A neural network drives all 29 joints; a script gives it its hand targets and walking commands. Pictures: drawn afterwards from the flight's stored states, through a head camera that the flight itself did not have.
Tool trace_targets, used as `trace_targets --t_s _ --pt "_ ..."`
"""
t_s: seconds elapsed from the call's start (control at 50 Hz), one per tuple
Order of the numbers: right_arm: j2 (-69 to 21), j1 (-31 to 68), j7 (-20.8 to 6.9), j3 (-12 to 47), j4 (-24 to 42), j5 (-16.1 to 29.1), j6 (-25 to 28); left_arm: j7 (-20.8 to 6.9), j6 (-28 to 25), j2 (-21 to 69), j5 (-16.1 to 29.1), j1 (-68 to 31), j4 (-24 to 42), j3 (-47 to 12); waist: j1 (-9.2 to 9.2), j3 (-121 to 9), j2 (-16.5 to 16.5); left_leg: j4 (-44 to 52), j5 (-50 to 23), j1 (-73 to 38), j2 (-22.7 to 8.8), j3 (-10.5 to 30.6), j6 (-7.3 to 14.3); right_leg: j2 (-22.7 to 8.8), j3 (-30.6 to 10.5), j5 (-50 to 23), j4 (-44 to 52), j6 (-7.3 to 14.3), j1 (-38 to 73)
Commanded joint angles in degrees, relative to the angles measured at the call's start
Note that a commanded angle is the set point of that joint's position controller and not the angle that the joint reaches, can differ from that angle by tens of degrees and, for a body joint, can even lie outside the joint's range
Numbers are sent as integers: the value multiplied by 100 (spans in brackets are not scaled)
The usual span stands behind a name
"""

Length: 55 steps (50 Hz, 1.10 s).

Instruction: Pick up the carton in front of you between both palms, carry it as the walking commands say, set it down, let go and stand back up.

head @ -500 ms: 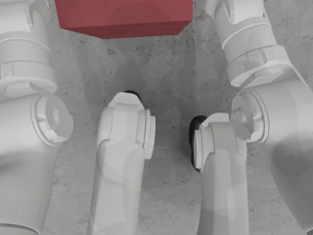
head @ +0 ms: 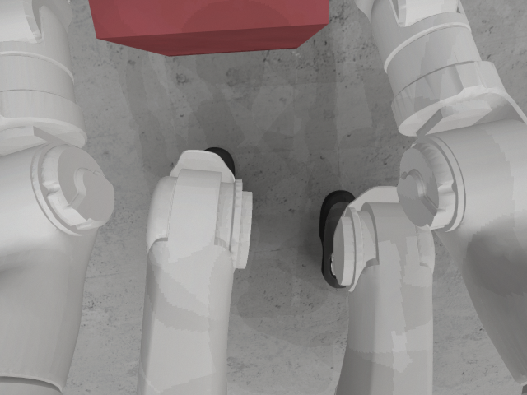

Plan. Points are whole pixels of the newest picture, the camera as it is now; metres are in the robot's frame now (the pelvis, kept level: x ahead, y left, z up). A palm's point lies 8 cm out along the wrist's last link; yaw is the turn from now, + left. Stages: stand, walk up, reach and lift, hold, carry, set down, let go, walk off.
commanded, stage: set down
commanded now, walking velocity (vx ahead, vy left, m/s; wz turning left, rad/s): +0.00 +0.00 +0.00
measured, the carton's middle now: out of the picture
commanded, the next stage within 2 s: let go in 1.40 s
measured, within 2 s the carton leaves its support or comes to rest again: neither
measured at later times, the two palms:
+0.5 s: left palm out of the picture +0.50 +0.38 -0.16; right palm out of the picture +0.59 +0.03 -0.16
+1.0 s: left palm out of the picture +0.50 +0.40 +0.01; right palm out of the picture +0.60 +0.03 +0.01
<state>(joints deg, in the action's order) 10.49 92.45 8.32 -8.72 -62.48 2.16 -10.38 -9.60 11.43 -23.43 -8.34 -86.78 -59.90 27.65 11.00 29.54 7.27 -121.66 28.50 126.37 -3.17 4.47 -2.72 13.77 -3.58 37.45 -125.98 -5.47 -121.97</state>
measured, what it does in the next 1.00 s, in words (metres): rises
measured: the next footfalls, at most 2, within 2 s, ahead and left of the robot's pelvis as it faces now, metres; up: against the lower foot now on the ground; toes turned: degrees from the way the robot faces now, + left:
none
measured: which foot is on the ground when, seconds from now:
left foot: down 0.00-1.00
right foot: down 0.00-1.00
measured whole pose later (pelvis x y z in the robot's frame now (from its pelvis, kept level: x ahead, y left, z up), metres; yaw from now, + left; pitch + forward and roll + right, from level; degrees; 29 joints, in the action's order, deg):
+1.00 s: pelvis +0.01 +0.02 +0.11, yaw +3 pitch +43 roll -5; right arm 11.6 83.4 10.2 -14.0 -50.4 0.4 -17.4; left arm -5.0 14.4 -26.7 -0.6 -80.3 -54.0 21.9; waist 8.1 9.2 4.7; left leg -99.0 23.7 117.9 0.7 4.5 -0.6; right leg 6.4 -2.3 34.6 -101.7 -4.6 -110.2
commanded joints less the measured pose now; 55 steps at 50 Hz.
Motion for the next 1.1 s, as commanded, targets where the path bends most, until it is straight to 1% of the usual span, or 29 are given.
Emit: trace_targets --t_s 0.0,0.02,0.04,0.06,0.08,0.1,0.12,0.14,0.18,0.26,0.32,0.36,0.42,0.46,0.5,0.54,0.6,0.66,0.72,0.78,0.86,0.92,0.96,1.02,1.08 --pt "-2880 2446 -770 954 608 255 89 -698 -11 2321 135 -1896 -205 -885 943 -5202 496 794 -1080 -2704 349 -639 481 -198 581 -536 1126 222 1807" --pt "-2663 2439 -726 958 645 274 95 -643 -52 2089 106 -1875 -244 -818 951 -5235 479 789 -1072 -2742 337 -651 461 -221 582 -524 1118 191 1882" --pt "-2230 2347 -643 904 665 281 116 -540 -121 1628 63 -1777 -304 -669 966 -5239 432 789 -1111 -2784 319 -671 431 -254 589 -548 1104 156 1948" --pt "-1431 2137 -487 770 724 278 151 -360 -231 782 23 -1557 -365 -404 960 -5295 368 792 -1148 -2859 284 -693 401 -302 618 -572 1091 110 2011" --pt "-136 1781 -190 576 760 271 198 -45 -421 -604 12 -1196 -422 -16 973 -5422 280 793 -1233 -2941 229 -722 363 -379 656 -649 1075 49 2112" --pt "390 1776 10 642 739 425 223 202 -598 -1245 149 -1253 -487 36 990 -5572 141 810 -1377 -3074 201 -693 339 -421 627 -799 1059 20 2189" --pt "587 1775 118 709 633 532 228 381 -732 -1566 308 -1363 -537 32 1002 -5663 49 829 -1546 -3219 190 -674 309 -454 616 -913 1038 7 2177" --pt "680 1761 162 742 547 602 224 496 -828 -1740 469 -1447 -587 -22 968 -5713 28 826 -1708 -3336 174 -643 293 -484 608 -1001 1022 6 2125" --pt "798 1729 168 751 472 688 217 587 -954 -1915 748 -1505 -655 -154 862 -5851 -15 781 -2006 -3533 153 -548 262 -551 597 -1185 982 -4 2056" --pt "694 1595 119 879 587 765 219 508 -1022 -1811 1299 -1558 -624 -577 654 -6131 -54 732 -2594 -3867 130 -432 242 -623 648 -1452 949 0 1930" --pt "671 1558 139 929 948 780 201 448 -987 -1786 1580 -1543 -540 -791 584 -6576 -64 724 -2934 -4206 126 -418 245 -640 743 -1542 930 5 1997" --pt "712 1564 183 913 1299 767 173 452 -939 -1832 1651 -1528 -401 -844 594 -7029 -96 741 -3135 -4569 140 -443 242 -624 833 -1556 936 6 2106" --pt "802 1605 288 849 1885 716 86 520 -815 -1965 1637 -1519 4 -824 659 -8020 -169 819 -3430 -5372 190 -539 214 -545 979 -1550 1012 1 2390" --pt "838 1613 370 771 2241 684 -20 575 -681 -2032 1595 -1549 394 -803 671 -8790 -288 930 -3552 -6049 238 -637 183 -466 1096 -1472 1146 3 2561" --pt "871 1601 449 639 2468 623 -179 623 -479 -2042 1523 -1583 812 -784 643 -9431 -476 1091 -3545 -6692 301 -750 138 -390 1205 -1299 1360 28 2640" --pt "897 1493 497 409 2388 506 -380 651 -240 -1930 1416 -1564 963 -789 542 -9361 -631 1351 -3150 -6744 372 -852 91 -346 1274 -949 1629 77 2539" --pt "845 1212 445 -20 1924 297 -562 658 -30 -1591 1201 -1457 864 -819 319 -8408 -837 1743 -2406 -6127 410 -900 30 -338 1279 -468 1964 131 2077" --pt "776 973 321 -355 1465 80 -544 622 -22 -1292 1032 -1341 777 -839 95 -7812 -964 2003 -2085 -5646 401 -858 -13 -346 1223 -377 2204 147 1777" --pt "747 887 232 -559 1193 -80 -489 567 -29 -1140 954 -1260 737 -832 -18 -7702 -1012 2268 -1914 -5466 406 -821 -33 -347 1176 -412 2427 156 1721" --pt "709 863 180 -648 1148 -161 -471 518 10 -1110 879 -1151 742 -765 2 -7817 -985 2552 -1765 -5457 429 -820 -30 -351 1150 -419 2657 151 1830" --pt "620 841 156 -619 1413 -194 -508 477 91 -1177 777 -991 903 -613 148 -8258 -863 2888 -1852 -5724 470 -865 -17 -350 1147 -493 2980 133 2149" --pt "575 816 174 -534 1780 -196 -574 463 165 -1269 746 -901 1169 -507 245 -8768 -747 3107 -2185 -6110 510 -929 -8 -342 1158 -660 3256 117 2507" --pt "569 774 201 -474 2049 -190 -634 457 225 -1332 764 -840 1382 -466 276 -9144 -686 3248 -2506 -6452 540 -971 -4 -340 1164 -813 3464 110 2757" --pt "553 611 238 -403 2392 -176 -728 441 321 -1381 836 -700 1656 -464 267 -9592 -648 3465 -3030 -7006 583 -1001 3 -346 1155 -1045 3798 108 3031" --pt "515 359 248 -393 2588 -194 -794 406 381 -1338 896 -514 1791 -496 202 -9728 -664 3714 -3480 -7451 611 -978 12 -364 1121 -1237 4157 107 3146"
